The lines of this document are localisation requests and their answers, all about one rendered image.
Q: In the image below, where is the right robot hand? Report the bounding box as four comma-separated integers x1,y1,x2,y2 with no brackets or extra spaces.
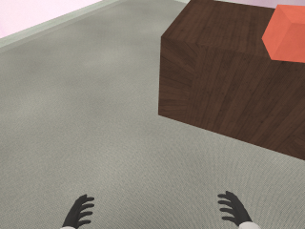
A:
217,191,252,228

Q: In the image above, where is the pedestal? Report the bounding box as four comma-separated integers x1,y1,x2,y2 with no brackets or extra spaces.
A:
158,0,305,160

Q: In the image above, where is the carton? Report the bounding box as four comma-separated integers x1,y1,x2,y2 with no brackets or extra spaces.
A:
262,4,305,63

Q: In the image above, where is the left robot hand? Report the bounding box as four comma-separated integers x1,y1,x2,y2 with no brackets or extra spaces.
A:
62,194,94,229

